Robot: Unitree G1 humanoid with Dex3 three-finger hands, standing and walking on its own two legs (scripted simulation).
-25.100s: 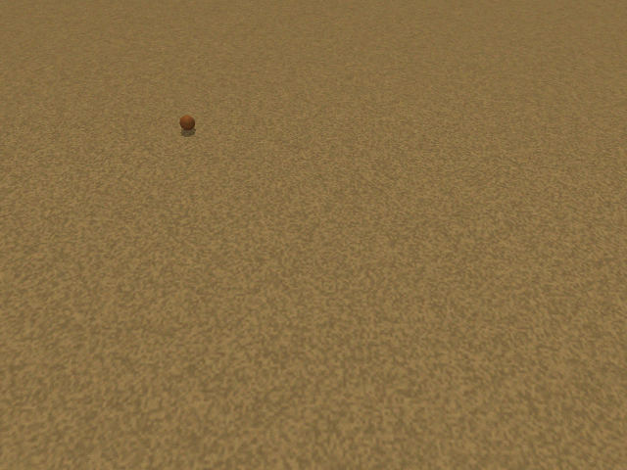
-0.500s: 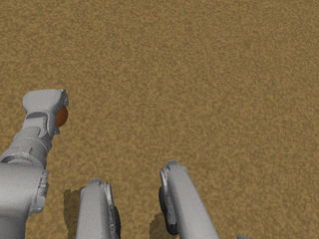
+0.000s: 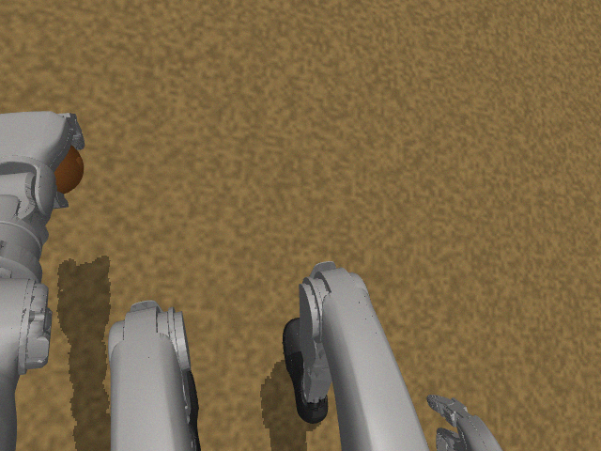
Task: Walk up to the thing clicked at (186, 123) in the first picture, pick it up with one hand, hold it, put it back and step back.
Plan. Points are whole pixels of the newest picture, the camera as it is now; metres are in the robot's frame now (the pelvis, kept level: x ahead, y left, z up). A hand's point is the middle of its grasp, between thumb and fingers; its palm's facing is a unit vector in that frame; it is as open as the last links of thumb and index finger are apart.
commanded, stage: crouch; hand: left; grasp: from above
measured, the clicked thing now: (48, 166) +0.51 +0.24 -0.18
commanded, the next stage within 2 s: lower in 0.68 s
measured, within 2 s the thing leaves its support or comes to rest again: neither
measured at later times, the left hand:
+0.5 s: hand (64, 172) +0.52 +0.23 -0.22, palm faces -0.46 -0.02 -0.89, open 9.9 cm
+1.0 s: hand (70, 177) +0.52 +0.23 -0.25, palm faces -0.48 -0.03 -0.87, open 10.0 cm
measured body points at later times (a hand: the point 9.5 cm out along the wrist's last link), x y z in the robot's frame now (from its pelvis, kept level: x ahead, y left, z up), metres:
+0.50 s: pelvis -0.01 +0.00 -0.06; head +0.25 +0.05 +0.31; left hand +0.54 +0.23 -0.17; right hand -0.03 -0.27 -0.15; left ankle +0.06 +0.12 -0.38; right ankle +0.10 -0.14 -0.38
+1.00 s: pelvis -0.01 +0.00 -0.07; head +0.26 +0.06 +0.28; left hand +0.54 +0.23 -0.20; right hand -0.01 -0.27 -0.15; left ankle +0.06 +0.12 -0.38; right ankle +0.10 -0.14 -0.38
